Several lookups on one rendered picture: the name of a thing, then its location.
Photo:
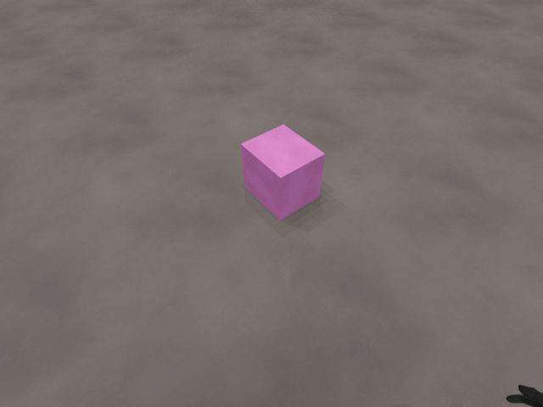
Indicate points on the right robot hand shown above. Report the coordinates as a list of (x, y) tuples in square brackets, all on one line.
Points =
[(530, 396)]

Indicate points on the carton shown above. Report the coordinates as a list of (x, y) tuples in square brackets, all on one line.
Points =
[(282, 170)]

